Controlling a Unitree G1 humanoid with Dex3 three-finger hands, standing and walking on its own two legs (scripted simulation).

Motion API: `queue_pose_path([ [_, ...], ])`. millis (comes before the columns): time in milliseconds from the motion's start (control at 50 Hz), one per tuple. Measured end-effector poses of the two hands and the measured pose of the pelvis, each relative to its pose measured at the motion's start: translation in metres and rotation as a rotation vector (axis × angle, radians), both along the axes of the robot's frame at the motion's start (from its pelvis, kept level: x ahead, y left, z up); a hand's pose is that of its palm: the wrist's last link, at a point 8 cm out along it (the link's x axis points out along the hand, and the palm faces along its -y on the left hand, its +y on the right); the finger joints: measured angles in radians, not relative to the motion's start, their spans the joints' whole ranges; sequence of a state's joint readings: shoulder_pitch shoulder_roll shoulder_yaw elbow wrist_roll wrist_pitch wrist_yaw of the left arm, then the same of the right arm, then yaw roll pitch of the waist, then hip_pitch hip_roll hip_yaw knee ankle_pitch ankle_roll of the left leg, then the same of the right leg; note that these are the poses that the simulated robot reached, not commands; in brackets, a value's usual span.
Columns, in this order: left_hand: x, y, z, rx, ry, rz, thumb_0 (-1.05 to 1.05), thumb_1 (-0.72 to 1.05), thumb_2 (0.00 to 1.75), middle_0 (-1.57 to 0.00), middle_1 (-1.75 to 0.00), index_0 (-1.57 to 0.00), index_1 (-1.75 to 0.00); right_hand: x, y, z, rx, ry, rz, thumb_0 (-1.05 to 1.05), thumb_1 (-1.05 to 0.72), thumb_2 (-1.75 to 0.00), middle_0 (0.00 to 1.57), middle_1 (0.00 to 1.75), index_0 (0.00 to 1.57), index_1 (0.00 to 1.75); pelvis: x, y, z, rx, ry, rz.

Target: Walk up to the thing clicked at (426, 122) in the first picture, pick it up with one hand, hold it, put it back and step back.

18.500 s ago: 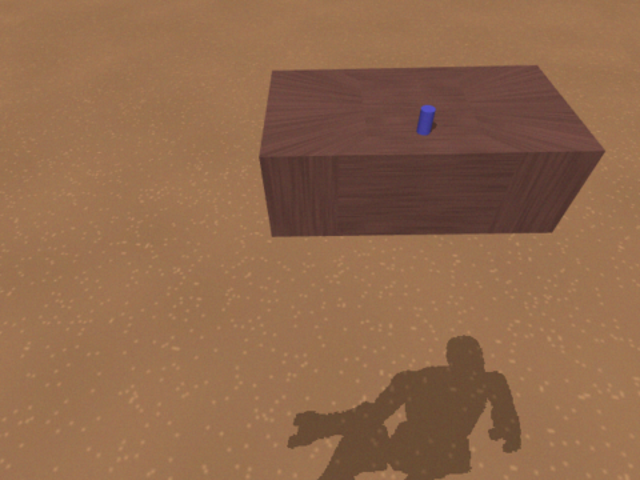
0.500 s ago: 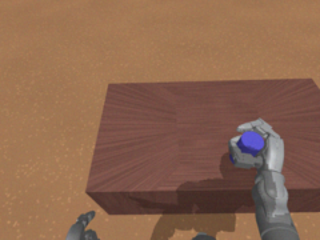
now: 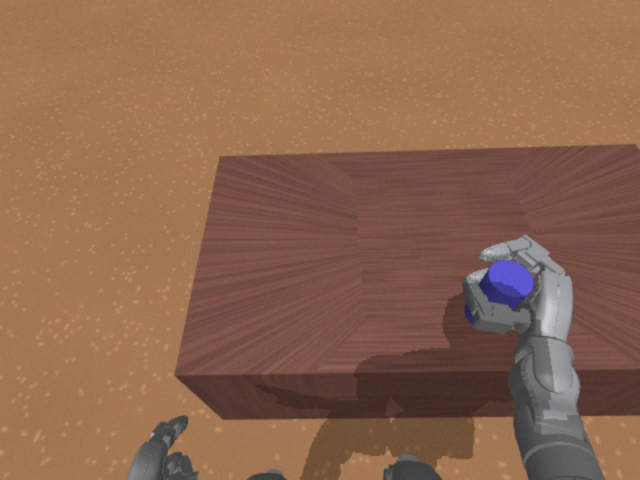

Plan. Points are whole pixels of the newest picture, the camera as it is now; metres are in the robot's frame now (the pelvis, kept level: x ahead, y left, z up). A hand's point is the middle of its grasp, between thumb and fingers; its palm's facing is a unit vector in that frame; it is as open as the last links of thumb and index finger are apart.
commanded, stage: crouch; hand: right
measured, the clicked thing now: (496, 297) +0.34 -0.19 +0.02
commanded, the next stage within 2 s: lower in 1.06 s
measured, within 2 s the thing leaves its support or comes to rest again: neither
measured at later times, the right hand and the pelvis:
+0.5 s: hand (482, 283) +0.42 -0.22 -0.08, palm faces +0.25 +0.97 +0.02, open 6.9 cm; pelvis -0.02 +0.00 -0.10, yaw +2 degrees
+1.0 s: hand (479, 282) +0.45 -0.24 -0.14, palm faces +0.25 +0.97 +0.01, open 6.9 cm; pelvis -0.03 -0.01 -0.14, yaw +4 degrees
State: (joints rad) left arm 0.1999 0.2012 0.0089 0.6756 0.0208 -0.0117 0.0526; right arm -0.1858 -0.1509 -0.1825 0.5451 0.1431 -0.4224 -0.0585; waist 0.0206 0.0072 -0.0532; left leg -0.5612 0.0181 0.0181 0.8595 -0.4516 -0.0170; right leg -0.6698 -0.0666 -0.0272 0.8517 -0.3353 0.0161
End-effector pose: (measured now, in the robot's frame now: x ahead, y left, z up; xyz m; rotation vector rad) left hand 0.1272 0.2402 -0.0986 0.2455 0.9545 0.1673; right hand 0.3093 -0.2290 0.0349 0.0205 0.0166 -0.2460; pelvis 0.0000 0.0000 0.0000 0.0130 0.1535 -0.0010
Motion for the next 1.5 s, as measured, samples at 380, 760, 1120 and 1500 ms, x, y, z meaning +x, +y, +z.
queue_pose_path([
  [380,-0.063,0.017,-0.090,0.048,0.220,0.019,0.01,0.90,0.91,-0.19,-0.30,-0.20,-0.30,0.066,-0.035,-0.098,-0.015,-0.012,0.006,0.00,0.08,-1.21,0.92,1.15,0.92,1.14,-0.020,-0.001,-0.080,0.025,0.246,0.019],
  [760,-0.082,0.014,-0.133,0.061,0.299,0.018,0.01,0.90,0.91,-0.20,-0.30,-0.20,-0.30,0.094,-0.053,-0.153,-0.004,0.000,-0.016,0.00,0.08,-1.21,0.92,1.15,0.92,1.14,-0.028,-0.006,-0.125,0.053,0.349,0.028],
  [1120,-0.078,0.015,-0.159,0.075,0.302,0.011,0.01,0.89,0.91,-0.20,-0.30,-0.20,-0.30,0.112,-0.060,-0.182,-0.004,0.007,-0.004,0.00,0.08,-1.21,0.92,1.15,0.92,1.14,-0.032,-0.009,-0.153,0.066,0.395,0.036],
  [1500,-0.101,0.022,-0.203,0.081,0.356,0.019,0.01,0.90,0.90,-0.20,-0.30,-0.21,-0.30,0.120,-0.062,-0.232,-0.003,0.007,0.005,0.00,0.08,-1.21,0.92,1.15,0.92,1.14,-0.043,-0.006,-0.198,0.067,0.444,0.053],
])
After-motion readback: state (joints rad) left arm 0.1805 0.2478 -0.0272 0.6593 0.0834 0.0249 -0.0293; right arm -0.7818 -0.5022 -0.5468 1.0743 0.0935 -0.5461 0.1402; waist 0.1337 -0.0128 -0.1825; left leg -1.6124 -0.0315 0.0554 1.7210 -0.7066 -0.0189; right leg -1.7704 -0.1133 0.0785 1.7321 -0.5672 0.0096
